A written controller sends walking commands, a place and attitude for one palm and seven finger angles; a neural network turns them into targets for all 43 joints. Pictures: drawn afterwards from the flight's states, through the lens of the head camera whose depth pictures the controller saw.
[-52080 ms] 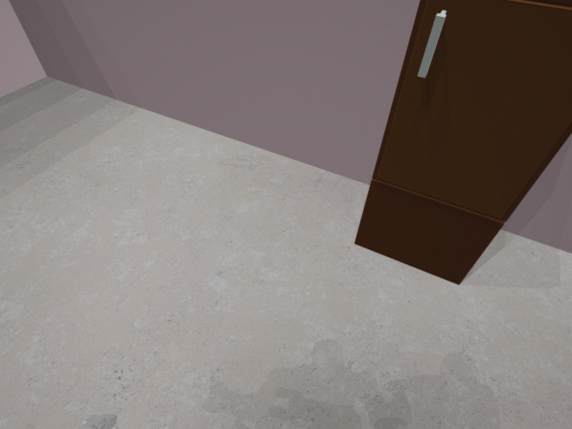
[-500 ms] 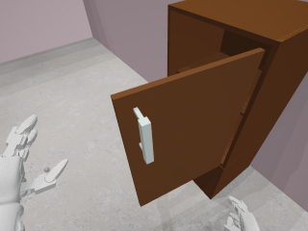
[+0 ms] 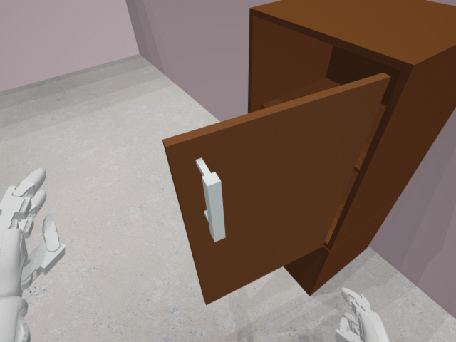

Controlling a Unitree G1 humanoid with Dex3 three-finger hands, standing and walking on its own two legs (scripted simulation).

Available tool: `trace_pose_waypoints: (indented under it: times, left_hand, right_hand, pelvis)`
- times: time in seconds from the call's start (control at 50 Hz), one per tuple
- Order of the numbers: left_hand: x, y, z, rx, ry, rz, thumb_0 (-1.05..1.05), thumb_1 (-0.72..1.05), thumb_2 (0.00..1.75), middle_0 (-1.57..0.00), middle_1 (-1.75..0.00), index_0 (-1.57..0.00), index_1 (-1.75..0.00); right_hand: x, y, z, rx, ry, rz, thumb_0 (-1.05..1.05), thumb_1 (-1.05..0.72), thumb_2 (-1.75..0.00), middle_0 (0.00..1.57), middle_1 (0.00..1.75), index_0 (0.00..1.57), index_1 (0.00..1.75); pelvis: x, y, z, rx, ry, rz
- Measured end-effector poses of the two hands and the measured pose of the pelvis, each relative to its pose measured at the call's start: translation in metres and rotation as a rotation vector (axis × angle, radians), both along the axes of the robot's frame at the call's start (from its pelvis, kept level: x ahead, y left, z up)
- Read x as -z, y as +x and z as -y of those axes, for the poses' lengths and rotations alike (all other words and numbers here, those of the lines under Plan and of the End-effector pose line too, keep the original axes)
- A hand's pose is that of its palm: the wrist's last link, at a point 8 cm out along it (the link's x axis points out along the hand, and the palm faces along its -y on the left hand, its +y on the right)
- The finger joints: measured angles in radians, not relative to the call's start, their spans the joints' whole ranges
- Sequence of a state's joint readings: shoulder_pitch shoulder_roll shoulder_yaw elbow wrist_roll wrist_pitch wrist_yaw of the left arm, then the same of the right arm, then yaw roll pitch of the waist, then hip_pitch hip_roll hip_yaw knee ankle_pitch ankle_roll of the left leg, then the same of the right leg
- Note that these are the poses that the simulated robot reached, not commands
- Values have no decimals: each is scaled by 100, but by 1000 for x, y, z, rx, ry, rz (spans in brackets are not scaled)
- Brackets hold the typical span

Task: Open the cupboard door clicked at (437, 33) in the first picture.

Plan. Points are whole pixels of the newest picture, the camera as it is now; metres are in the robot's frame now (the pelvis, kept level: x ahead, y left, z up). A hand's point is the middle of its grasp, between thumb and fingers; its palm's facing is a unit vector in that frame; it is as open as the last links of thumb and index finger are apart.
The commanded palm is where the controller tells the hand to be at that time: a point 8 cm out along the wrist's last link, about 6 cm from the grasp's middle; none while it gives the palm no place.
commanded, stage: draw the hand back to the body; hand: left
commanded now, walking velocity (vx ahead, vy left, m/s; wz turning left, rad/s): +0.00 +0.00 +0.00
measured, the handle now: (210, 201) +0.30 +0.07 +0.13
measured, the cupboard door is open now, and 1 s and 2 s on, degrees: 81 81 81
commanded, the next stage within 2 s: step back with the hand held close in 0.04 s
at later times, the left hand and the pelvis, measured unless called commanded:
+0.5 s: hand (49, 260) +0.17 +0.27 +0.14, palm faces +0.29 -0.80 -0.52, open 7.4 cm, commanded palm +0.11 +0.32 +0.17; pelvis -0.04 +0.03 +0.00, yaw -2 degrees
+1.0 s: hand out of the picture +0.08 +0.29 +0.15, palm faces +0.39 -0.78 -0.48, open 7.4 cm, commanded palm +0.01 +0.33 +0.17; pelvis -0.12 +0.03 -0.02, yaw +1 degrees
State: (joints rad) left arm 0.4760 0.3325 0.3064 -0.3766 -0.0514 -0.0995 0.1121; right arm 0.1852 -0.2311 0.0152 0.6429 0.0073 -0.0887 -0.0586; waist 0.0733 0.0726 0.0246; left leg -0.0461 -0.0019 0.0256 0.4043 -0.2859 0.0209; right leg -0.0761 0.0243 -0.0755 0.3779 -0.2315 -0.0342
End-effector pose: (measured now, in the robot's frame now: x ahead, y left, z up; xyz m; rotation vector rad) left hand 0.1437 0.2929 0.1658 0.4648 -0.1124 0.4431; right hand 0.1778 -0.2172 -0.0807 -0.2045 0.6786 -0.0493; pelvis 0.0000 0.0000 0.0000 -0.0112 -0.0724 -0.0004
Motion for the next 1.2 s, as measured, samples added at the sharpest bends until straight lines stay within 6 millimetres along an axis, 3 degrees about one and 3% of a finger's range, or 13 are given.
trace_pose_waypoints:
  times: [0.28,0.46,0.68,0.86,0.94,1.08,1.2]
  left_hand:
    - [-11,1,-16,16,63,39,1,89,90,-21,-30,-22,-30]
    - [4,-2,-12,140,93,-65,1,89,90,-21,-30,-22,-30]
    - [-12,-45,-29,84,181,45,1,89,90,-21,-30,-22,-30]
    - [6,-77,-17,90,97,59,1,89,90,-21,-30,-22,-30]
    - [7,-91,-24,126,112,92,1,89,90,-21,-30,-22,-30]
    - [-20,-119,-42,88,179,133,1,88,90,-21,-31,-22,-30]
    - [-16,-140,-29,91,125,93,1,89,90,-20,-30,-21,-30]
  right_hand:
    - [-1,-15,-4,19,-3,-28,1,-91,-90,20,30,20,30]
    - [-2,-44,4,120,-53,-67,1,-91,-90,20,30,20,30]
    - [4,-79,-8,106,-50,-50,1,-91,-90,20,30,20,30]
    - [12,-112,-6,78,-57,-85,1,-91,-90,20,30,20,30]
    - [7,-131,-6,96,-108,-90,1,-91,-90,20,30,20,30]
    - [-4,-161,-21,91,-89,-62,1,-91,-90,20,30,20,30]
    - [-4,-188,-25,74,-22,-44,1,-91,-90,20,30,20,30]
  pelvis:
    - [0,-12,-6,7,-8,-28]
    - [3,-30,-23,31,4,-74]
    - [13,-61,-26,13,31,-60]
    - [18,-96,-22,-8,-3,-72]
    - [21,-111,-28,-17,-1,-79]
    - [9,-137,-32,-5,-28,-84]
    - [3,-170,-24,31,-33,-110]
